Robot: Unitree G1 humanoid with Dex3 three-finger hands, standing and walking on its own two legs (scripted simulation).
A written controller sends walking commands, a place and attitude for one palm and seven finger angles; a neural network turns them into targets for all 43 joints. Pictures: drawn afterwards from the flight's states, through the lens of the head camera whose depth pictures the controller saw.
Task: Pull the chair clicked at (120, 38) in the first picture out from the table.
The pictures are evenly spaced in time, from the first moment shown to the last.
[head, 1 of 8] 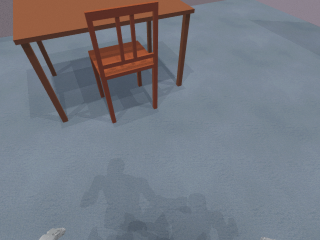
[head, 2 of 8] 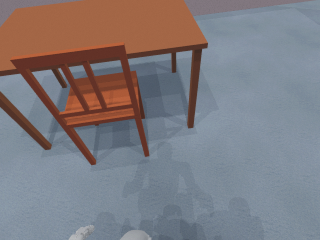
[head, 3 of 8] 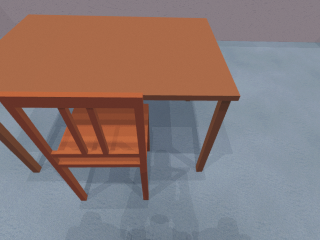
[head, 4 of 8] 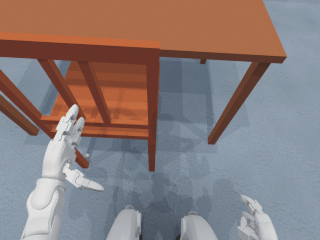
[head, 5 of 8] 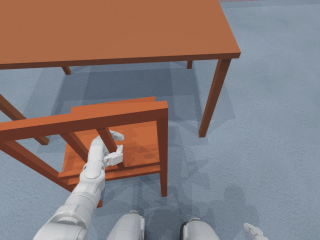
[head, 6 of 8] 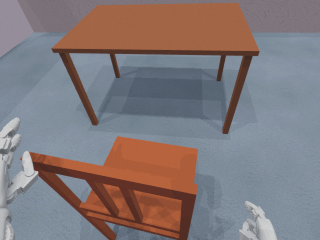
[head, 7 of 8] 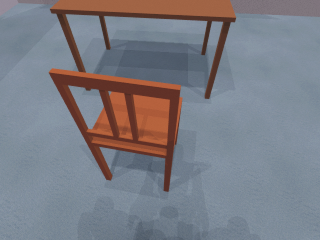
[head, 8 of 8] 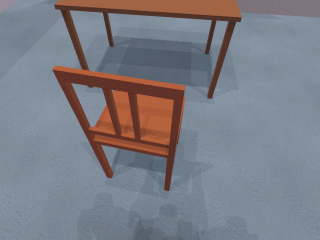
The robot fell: no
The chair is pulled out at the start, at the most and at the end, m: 0.00 0.67 0.67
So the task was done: yes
